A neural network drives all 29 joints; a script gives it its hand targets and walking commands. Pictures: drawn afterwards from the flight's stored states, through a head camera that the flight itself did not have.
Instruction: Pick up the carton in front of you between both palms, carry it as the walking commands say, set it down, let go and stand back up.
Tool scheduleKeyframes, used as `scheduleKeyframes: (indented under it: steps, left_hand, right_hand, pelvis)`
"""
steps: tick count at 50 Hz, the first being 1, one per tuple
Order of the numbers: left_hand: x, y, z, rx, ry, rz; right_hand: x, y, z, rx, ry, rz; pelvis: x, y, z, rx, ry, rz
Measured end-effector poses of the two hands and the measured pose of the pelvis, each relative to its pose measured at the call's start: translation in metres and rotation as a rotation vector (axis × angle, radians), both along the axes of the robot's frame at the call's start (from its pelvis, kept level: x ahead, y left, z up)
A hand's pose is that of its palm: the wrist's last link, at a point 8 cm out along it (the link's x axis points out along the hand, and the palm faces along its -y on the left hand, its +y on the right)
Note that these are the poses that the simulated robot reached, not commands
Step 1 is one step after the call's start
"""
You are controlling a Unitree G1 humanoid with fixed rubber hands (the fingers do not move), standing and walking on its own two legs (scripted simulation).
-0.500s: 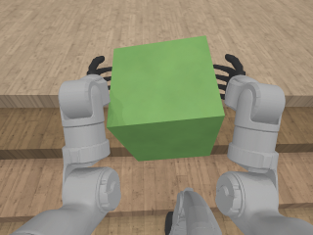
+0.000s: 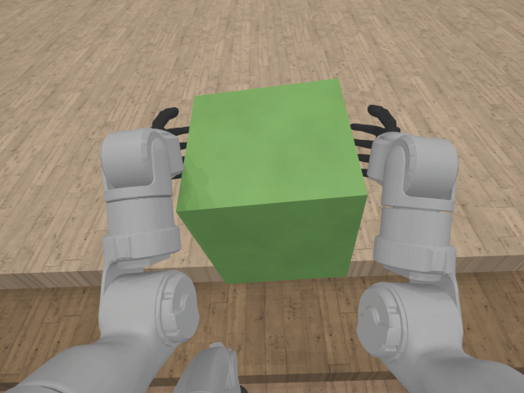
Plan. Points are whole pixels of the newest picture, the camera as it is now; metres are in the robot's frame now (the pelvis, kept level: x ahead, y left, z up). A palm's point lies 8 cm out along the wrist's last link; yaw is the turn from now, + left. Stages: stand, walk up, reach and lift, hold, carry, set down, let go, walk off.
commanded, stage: carry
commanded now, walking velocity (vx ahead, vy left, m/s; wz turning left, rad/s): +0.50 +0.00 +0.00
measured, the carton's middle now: (276, 192) +0.39 -0.01 +0.10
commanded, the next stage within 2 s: none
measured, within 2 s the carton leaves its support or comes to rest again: neither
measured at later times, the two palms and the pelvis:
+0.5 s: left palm out of the picture +0.72 +0.13 +0.29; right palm out of the picture +0.74 -0.16 +0.30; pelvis +0.34 -0.06 +0.12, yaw -2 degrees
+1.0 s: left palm out of the picture +1.10 +0.09 +0.42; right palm out of the picture +1.05 -0.19 +0.42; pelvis +0.70 -0.01 +0.25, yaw -1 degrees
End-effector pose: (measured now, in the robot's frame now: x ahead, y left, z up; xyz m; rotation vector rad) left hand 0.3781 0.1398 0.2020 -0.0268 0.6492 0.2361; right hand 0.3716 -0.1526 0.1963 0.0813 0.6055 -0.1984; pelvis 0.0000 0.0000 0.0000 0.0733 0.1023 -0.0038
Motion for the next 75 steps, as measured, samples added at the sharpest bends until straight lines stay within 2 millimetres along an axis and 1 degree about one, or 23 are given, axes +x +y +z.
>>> scheduleKeyframes:
  steps: [3,6,8,10,14,18,22,24,27,30,32,35,40,44,47,50,52,57,62,65,68,70,75]
  left_hand:
    - [0.056,-0.008,-0.003,-0.018,0.050,-0.054]
    - [0.094,-0.016,-0.005,-0.040,0.091,-0.078]
    - [0.115,-0.020,0.002,-0.052,0.094,-0.082]
    - [0.139,-0.023,0.015,-0.056,0.063,-0.074]
    - [0.193,-0.025,0.045,-0.054,-0.021,-0.050]
    - [0.252,-0.028,0.069,-0.078,-0.055,-0.034]
    - [0.308,-0.022,0.083,-0.062,-0.027,0.019]
    - [0.328,-0.014,0.088,-0.027,-0.001,0.074]
    - [0.354,-0.008,0.096,-0.004,0.051,0.118]
    - [0.385,-0.005,0.115,-0.018,0.063,0.144]
    - [0.411,-0.005,0.137,-0.017,0.027,0.150]
    - [0.456,-0.005,0.170,-0.004,-0.039,0.144]
    - [0.541,-0.010,0.211,0.014,-0.074,0.093]
    - [0.624,-0.022,0.225,0.013,-0.041,0.013]
    - [0.681,-0.035,0.223,-0.011,0.009,-0.058]
    - [0.719,-0.046,0.222,-0.018,0.073,-0.086]
    - [0.741,-0.049,0.227,-0.020,0.085,-0.082]
    - [0.800,-0.052,0.258,-0.029,0.015,-0.065]
    - [0.859,-0.052,0.286,-0.032,-0.037,-0.037]
    - [0.894,-0.056,0.295,-0.035,-0.040,-0.023]
    - [0.928,-0.062,0.299,-0.008,-0.051,-0.002]
    - [0.946,-0.065,0.295,0.013,-0.023,0.017]
    - [0.988,-0.071,0.277,0.008,0.081,0.057]
  right_hand:
    - [0.031,-0.006,-0.001,-0.040,0.054,-0.063]
    - [0.053,-0.013,0.003,-0.058,0.094,-0.110]
    - [0.073,-0.017,0.014,-0.053,0.094,-0.129]
    - [0.099,-0.020,0.032,-0.054,0.064,-0.140]
    - [0.160,-0.023,0.073,-0.076,-0.021,-0.135]
    - [0.230,-0.027,0.100,-0.080,-0.052,-0.096]
    - [0.316,-0.021,0.108,-0.042,-0.019,0.013]
    - [0.355,-0.013,0.108,-0.026,0.007,0.075]
    - [0.395,-0.006,0.110,0.006,0.062,0.104]
    - [0.429,-0.003,0.127,0.028,0.074,0.103]
    - [0.454,-0.002,0.145,0.038,0.038,0.102]
    - [0.495,-0.002,0.174,0.041,-0.028,0.103]
    - [0.565,-0.009,0.207,0.032,-0.061,0.072]
    - [0.623,-0.021,0.219,0.002,-0.023,0.008]
    - [0.654,-0.032,0.220,-0.033,0.035,-0.063]
    - [0.680,-0.042,0.221,-0.036,0.103,-0.106]
    - [0.700,-0.045,0.228,-0.033,0.116,-0.116]
    - [0.762,-0.048,0.269,-0.051,0.047,-0.132]
    - [0.832,-0.049,0.301,-0.048,-0.004,-0.083]
    - [0.876,-0.053,0.307,-0.051,-0.005,-0.045]
    - [0.922,-0.059,0.304,-0.040,-0.014,0.003]
    - [0.947,-0.063,0.296,-0.024,0.015,0.024]
    - [0.996,-0.068,0.277,-0.003,0.120,0.038]
  pelvis:
    - [0.038,0.012,0.016,-0.008,-0.011,-0.003]
    - [0.069,0.013,0.041,-0.008,-0.022,-0.002]
    - [0.092,0.012,0.057,-0.025,-0.022,-0.007]
    - [0.116,0.011,0.071,-0.043,-0.023,-0.015]
    - [0.170,0.000,0.087,-0.067,-0.016,-0.019]
    - [0.236,-0.018,0.096,-0.095,-0.014,-0.007]
    - [0.307,-0.043,0.106,-0.124,-0.008,-0.005]
    - [0.334,-0.053,0.116,-0.126,-0.019,-0.016]
    - [0.367,-0.060,0.141,-0.131,-0.027,-0.010]
    - [0.402,-0.063,0.168,-0.118,-0.028,0.003]
    - [0.427,-0.064,0.182,-0.103,-0.027,0.009]
    - [0.468,-0.061,0.193,-0.082,-0.021,0.006]
    - [0.550,-0.047,0.206,-0.042,-0.018,-0.007]
    - [0.625,-0.028,0.210,-0.028,-0.014,-0.006]
    - [0.665,-0.016,0.226,-0.020,-0.034,-0.007]
    - [0.699,-0.012,0.248,-0.019,-0.037,-0.010]
    - [0.720,-0.012,0.264,-0.029,-0.033,-0.017]
    - [0.775,-0.018,0.295,-0.058,-0.012,-0.038]
    - [0.839,-0.036,0.305,-0.052,0.002,-0.035]
    - [0.883,-0.052,0.303,-0.047,-0.009,-0.029]
    - [0.927,-0.068,0.291,-0.059,-0.027,-0.016]
    - [0.949,-0.076,0.293,-0.061,-0.029,-0.011]
    - [0.998,-0.089,0.312,-0.042,-0.021,0.007]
